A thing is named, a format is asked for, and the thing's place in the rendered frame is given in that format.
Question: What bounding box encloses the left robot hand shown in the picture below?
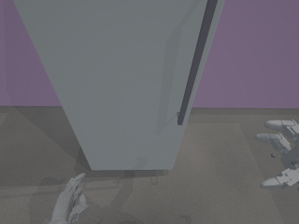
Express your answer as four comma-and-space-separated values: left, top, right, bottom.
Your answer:
50, 173, 89, 224

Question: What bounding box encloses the right robot hand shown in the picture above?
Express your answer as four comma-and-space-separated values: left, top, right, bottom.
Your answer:
254, 119, 299, 190

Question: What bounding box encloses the fridge door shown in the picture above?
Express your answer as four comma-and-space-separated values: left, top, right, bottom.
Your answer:
13, 0, 224, 171

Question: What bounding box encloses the handle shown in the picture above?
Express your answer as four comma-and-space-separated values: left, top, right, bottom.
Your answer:
177, 0, 218, 125

